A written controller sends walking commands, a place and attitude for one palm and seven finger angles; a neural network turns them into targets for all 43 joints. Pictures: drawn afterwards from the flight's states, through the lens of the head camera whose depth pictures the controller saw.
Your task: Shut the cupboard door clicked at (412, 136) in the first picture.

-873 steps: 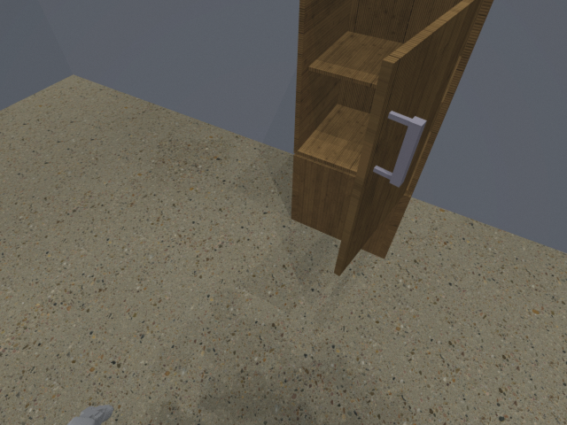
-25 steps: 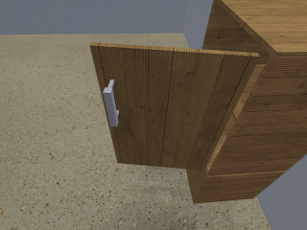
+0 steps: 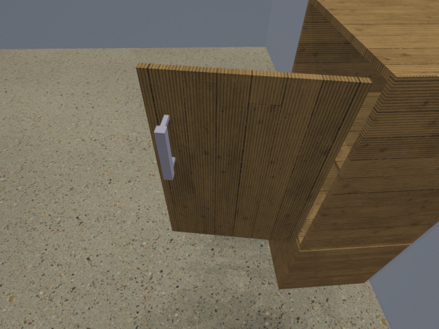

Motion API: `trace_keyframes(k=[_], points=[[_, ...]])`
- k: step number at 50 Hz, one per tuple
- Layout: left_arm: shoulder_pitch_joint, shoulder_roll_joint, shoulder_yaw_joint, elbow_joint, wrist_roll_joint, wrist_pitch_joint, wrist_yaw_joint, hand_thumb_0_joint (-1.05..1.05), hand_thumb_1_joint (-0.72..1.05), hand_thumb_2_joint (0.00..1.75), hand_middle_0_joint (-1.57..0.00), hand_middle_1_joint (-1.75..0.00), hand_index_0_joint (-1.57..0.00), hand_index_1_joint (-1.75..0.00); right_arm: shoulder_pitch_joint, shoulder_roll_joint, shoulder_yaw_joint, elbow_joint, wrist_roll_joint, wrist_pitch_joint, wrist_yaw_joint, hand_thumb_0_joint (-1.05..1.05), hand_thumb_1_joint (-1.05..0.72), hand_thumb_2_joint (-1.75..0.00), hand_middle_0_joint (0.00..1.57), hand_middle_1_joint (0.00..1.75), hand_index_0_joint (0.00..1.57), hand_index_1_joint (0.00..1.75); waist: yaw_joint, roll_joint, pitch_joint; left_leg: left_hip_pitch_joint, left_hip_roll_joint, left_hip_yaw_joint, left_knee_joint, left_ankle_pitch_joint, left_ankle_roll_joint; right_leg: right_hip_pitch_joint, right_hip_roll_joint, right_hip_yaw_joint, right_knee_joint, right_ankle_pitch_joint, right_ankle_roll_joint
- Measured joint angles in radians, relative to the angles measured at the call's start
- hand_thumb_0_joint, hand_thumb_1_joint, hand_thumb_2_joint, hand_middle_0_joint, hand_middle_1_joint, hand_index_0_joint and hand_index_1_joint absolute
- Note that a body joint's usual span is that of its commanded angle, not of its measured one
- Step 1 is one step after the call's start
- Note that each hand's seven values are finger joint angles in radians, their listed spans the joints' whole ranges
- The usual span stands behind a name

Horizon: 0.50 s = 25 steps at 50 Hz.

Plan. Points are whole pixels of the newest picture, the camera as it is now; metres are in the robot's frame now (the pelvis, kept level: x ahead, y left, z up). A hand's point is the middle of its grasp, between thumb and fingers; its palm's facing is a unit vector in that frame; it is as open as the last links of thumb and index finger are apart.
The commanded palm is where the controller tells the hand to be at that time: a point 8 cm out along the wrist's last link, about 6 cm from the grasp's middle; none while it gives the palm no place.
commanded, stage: look again from close up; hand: left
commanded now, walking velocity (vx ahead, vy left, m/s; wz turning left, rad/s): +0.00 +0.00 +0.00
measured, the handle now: (167, 148) +0.45 +0.15 +0.07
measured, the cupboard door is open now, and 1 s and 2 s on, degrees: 81 81 81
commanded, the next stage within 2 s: raise the hand and make a fist in 0.38 s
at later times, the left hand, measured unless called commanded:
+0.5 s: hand out of the picture +0.06 +0.22 -0.16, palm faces -0.02 -0.95 -0.30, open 7.4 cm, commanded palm +0.09 +0.26 -0.07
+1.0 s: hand (111, 316) +0.15 +0.20 -0.04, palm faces +0.08 -1.00 -0.04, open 5.7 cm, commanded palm +0.13 +0.25 -0.02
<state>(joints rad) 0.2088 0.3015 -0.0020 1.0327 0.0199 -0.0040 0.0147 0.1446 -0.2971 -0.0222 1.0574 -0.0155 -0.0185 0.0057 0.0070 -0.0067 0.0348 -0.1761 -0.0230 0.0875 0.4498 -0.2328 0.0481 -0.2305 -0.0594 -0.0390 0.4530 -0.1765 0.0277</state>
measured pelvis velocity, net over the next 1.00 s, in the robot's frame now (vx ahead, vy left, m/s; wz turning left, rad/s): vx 0.00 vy -0.04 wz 0.06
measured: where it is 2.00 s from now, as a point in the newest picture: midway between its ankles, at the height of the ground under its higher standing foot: outside the picture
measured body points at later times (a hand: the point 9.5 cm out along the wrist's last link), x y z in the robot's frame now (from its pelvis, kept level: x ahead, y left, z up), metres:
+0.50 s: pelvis +0.00 -0.01 +0.00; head +0.01 -0.01 +0.45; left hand +0.06 +0.27 -0.14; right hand +0.06 -0.28 -0.14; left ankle +0.01 +0.09 -0.74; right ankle +0.04 -0.14 -0.74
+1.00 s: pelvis +0.00 -0.04 -0.09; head +0.05 -0.02 +0.35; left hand +0.14 +0.25 -0.04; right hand +0.24 -0.26 -0.14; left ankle +0.01 +0.09 -0.74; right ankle +0.04 -0.14 -0.74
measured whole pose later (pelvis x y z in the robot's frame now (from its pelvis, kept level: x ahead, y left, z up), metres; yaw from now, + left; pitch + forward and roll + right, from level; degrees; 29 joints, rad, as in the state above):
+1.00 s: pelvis +0.00 -0.04 -0.09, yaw +3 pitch +11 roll -2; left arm 0.48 0.26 0.29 0.01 -0.38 -0.43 -0.49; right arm 0.17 -0.25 -0.03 0.55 0.04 -0.33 -0.08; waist 0.07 0.01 -0.09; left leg -0.83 0.04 -0.04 1.21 -0.57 -0.01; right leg -0.83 -0.02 -0.13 1.15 -0.51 -0.04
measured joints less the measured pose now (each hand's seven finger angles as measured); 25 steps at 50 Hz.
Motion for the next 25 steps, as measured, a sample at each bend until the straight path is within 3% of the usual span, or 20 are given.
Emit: trace_keyframes(k=[25], points=[[-0.031, -0.014, -0.010, 0.054, -0.002, -0.008, 0.007, 0.00, 0.91, 0.90, -0.21, -0.30, -0.20, -0.30, 0.009, 0.021, 0.012, 0.076, 0.007, 0.001, 0.003, 0.00, -0.91, -0.90, 0.20, 0.30, 0.20, 0.30, -0.009, -0.004, 0.009, 0.023, 0.010, -0.012, -0.059, 0.031, -0.017, 0.026, 0.013, -0.013, -0.059, 0.026, -0.012]])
